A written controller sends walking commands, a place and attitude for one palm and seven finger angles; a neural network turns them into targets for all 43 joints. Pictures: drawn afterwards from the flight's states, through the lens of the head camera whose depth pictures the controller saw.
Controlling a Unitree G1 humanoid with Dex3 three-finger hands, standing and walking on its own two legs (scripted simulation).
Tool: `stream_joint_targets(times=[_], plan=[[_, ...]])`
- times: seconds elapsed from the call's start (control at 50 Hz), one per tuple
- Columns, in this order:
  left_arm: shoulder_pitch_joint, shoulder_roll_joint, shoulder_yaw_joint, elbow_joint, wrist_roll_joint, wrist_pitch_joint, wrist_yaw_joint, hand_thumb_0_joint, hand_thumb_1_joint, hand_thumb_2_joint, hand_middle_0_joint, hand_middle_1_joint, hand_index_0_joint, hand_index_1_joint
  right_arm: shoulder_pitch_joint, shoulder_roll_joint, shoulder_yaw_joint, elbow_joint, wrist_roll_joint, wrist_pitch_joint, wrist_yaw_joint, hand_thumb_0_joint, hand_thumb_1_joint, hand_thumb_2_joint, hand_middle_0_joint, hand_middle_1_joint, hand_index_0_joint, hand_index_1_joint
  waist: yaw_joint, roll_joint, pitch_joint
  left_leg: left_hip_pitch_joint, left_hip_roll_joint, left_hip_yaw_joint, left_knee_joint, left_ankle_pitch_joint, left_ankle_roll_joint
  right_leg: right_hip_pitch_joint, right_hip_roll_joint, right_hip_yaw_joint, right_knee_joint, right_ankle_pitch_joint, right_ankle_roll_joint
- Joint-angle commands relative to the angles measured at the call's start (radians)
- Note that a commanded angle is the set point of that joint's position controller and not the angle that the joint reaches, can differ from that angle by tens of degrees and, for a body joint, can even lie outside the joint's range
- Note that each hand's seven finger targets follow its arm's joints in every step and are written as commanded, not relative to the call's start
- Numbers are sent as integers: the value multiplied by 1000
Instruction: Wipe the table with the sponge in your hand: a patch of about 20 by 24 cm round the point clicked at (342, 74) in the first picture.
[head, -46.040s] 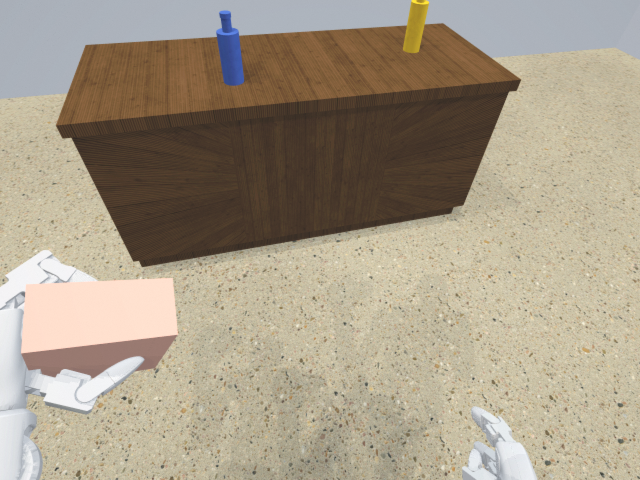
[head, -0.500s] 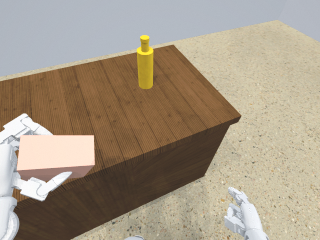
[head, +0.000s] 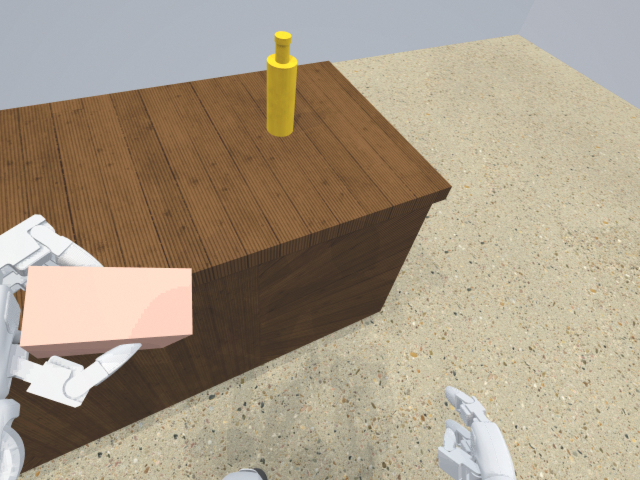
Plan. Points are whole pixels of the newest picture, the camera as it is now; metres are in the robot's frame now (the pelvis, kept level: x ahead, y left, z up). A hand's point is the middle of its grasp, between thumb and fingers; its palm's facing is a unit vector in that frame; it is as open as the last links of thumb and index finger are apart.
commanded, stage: stop stepping back and stand still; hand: left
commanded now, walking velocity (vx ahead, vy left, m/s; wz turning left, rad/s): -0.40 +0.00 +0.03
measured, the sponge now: (131, 314) +0.23 +0.20 +0.15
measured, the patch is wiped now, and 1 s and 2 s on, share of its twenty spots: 1.00 1.00 1.00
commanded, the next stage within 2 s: stand and wait in 1.34 s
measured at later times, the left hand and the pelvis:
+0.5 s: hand out of the picture +0.05 +0.23 +0.16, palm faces +0.39 -0.82 -0.42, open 9.5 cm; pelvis -0.14 -0.02 -0.02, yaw +1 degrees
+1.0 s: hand out of the picture -0.01 +0.21 +0.18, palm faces +0.44 -0.82 -0.37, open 9.5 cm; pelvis -0.21 -0.04 +0.00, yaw +3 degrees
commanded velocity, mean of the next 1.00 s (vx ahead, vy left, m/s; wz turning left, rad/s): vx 0.24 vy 0.04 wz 0.00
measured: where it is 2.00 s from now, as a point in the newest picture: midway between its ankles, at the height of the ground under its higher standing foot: outside the picture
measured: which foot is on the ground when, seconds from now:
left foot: down 0.00-0.10, up 0.12-0.36, down 0.38-0.60, up 0.62-0.82, down 0.84-1.00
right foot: up 0.00-0.08, down 0.10-0.84, up 0.86-1.00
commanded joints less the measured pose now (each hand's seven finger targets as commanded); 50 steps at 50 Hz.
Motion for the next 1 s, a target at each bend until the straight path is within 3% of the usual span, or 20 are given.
stream_joint_targets(times=[0.0, 0.06, 0.1, 0.12, 0.16, 0.24, 0.32, 0.36, 0.4, 0.42, 0.46, 0.54, 0.56, 0.58, 0.6, 0.66, 0.78, 0.84, 0.9, 0.98], plan=[[-21, 122, 138, -115, -9, -68, 30, 0, 100, 1300, -1200, -1600, -1200, -1600, -73, -196, -82, -122, 3, -40, -23, 0, -900, -900, 200, 300, 200, 300, -5, 291, -180, 89, 188, -213, -239, -321, 72, 121, 19, -27, -171, 24, -7], [39, 134, 145, -69, -6, -70, 11, 0, 100, 1300, -1200, -1600, -1200, -1600, -63, -188, -82, -155, 21, -23, -19, 0, -900, -900, 200, 300, 200, 300, 11, 193, -215, 64, 44, -57, 15, -484, -10, 241, -19, -68, -483, 174, -53], [-26, 167, 126, -108, -16, -86, 2, 0, 100, 1300, -1200, -1600, -1200, -1600, -70, -176, -83, -165, 40, -12, -22, 0, -900, -900, 200, 300, 200, 300, -5, -204, -163, -13, -98, 28, 732, -428, -60, 60, -368, 241, -657, 366, -205], [-84, 156, 110, -103, -26, -85, -2, 0, 100, 1300, -1200, -1600, -1200, -1600, -58, -186, -82, -152, 49, -20, -25, 0, -900, -900, 200, 300, 200, 300, -25, -232, -136, -91, -66, -52, 889, -388, -57, 9, -404, 224, -612, 492, -206], [-90, 159, 125, -52, -22, -71, -18, 0, 100, 1300, -1200, -1600, -1200, -1600, -66, -182, -85, -152, 55, -10, -19, 0, -900, -900, 200, 300, 200, 300, -47, -253, -123, -104, -10, -141, 931, -291, -41, -13, -372, 186, -535, 421, -192], [-203, 176, 106, -40, -4, -88, -26, 0, 100, 1300, -1200, -1600, -1200, -1600, -110, -191, -70, -141, 44, 14, -17, 0, -900, -900, 200, 300, 200, 300, -46, 12, -31, 36, 48, -66, 567, -323, 8, -178, -330, 68, -492, 181, -126], [-55, 163, 151, -106, -9, -94, 0, 0, 100, 1300, -1200, -1600, -1200, -1600, -26, -202, -90, -143, 45, -33, -31, 0, -900, -900, 200, 300, 200, 300, -21, 61, -239, 221, -19, 53, -43, -315, 46, 73, -226, 76, -289, 191, -88], [-18, 171, 164, -206, -16, -100, 13, 0, 100, 1300, -1200, -1600, -1200, -1600, -17, -222, -101, -171, 37, -51, -37, 0, -900, -900, 200, 300, 200, 300, -11, 377, -275, 341, 118, -66, -229, -75, 89, 28, -57, -97, 131, 136, -31], [-18, 208, 194, -258, 18, -126, 10, 0, 100, 1300, -1200, -1600, -1200, -1600, -8, -215, -126, -143, 44, -83, -31, 0, -900, -900, 200, 300, 200, 300, -17, 388, -313, 522, 191, -48, -47, 396, 122, -218, -21, -141, 271, -89, -28], [-63, 189, 153, -275, 8, -123, 12, 0, 100, 1300, -1200, -1600, -1200, -1600, -7, -190, -98, -138, 42, -91, -21, 0, -900, -900, 200, 300, 200, 300, -63, 458, -144, 427, 230, -255, -106, 283, 175, -332, -61, -75, 229, -124, -10], [-147, 137, 115, -136, 11, -121, -2, 0, 100, 1300, -1200, -1600, -1200, -1600, -7, -209, -97, -84, 45, -117, -4, 0, -900, -900, 200, 300, 200, 300, -41, 192, 35, 244, 285, -271, -170, 101, 173, -297, -118, 14, 144, -51, -23], [-148, 123, 108, 118, -4, -65, -17, 0, 100, 1300, -1200, -1600, -1200, -1600, -31, -234, -86, -95, 42, -74, -16, 0, -900, -900, 200, 300, 200, 300, -3, 75, -31, 25, 97, -29, 184, -231, 84, 276, -33, -123, -334, 284, -20], [-142, 118, 103, 145, -5, -63, -24, 0, 100, 1300, -1200, -1600, -1200, -1600, -38, -224, -86, -95, 39, -55, -18, 0, -900, -900, 200, 300, 200, 300, -2, -71, -53, -52, 14, 50, 397, -401, 67, 340, -94, -58, -413, 287, -48], [-130, 157, 123, 129, -8, -62, -28, 0, 100, 1300, -1200, -1600, -1200, -1600, -63, -214, -96, -128, 46, -38, -20, 0, -900, -900, 200, 300, 200, 300, -9, -281, -90, -156, -60, 66, 670, -512, 37, 301, -287, 311, -534, 82, -124], [-160, 151, 131, 80, -25, -73, -40, 0, 100, 1300, -1200, -1600, -1200, -1600, -78, -207, -95, -134, 45, -32, -23, 0, -900, -900, 200, 300, 200, 300, -17, -274, -71, -150, -41, -29, 805, -441, 29, 137, -364, 483, -650, -164, -158], [-115, 147, 130, 36, -31, -102, -64, 0, 100, 1300, -1200, -1600, -1200, -1600, -50, -176, -76, -89, 43, -2, 11, 0, -900, -900, 200, 300, 200, 300, -45, -48, -82, -30, 17, -28, 755, -280, 18, -81, -312, 330, -625, -282, -152], [-86, 160, 100, -179, -16, -78, 6, 0, 100, 1300, -1200, -1600, -1200, -1600, -60, -169, -41, -122, 21, -44, -37, 0, -900, -900, 200, 300, 200, 300, -32, 11, -192, 291, -16, 77, 57, -394, 64, -88, -237, 77, -479, -293, -100], [-132, 188, 120, -189, 7, -77, 40, 0, 100, 1300, -1200, -1600, -1200, -1600, -64, -195, -50, -155, 19, -79, -45, 0, -900, -900, 200, 300, 200, 300, -33, 509, -81, 147, 322, -446, -384, -667, 214, -177, -19, -47, 321, -115, -23], [-143, 170, 128, -34, 18, -60, 28, 0, 100, 1300, -1200, -1600, -1200, -1600, -13, -190, -65, -89, 40, -82, -15, 0, -900, -900, 200, 300, 200, 300, -32, 214, -27, 173, 234, -277, -270, -408, 181, -267, -76, 1, 369, 19, -16], [-94, 87, 79, 113, -6, -53, 11, 0, 100, 1300, -1200, -1600, -1200, -1600, -23, -200, -61, -95, 41, -68, -25, 0, -900, -900, 200, 300, 200, 300, -23, 150, 23, 67, 193, -198, -264, -458, 131, -10, -68, -86, -65, 22, -11]])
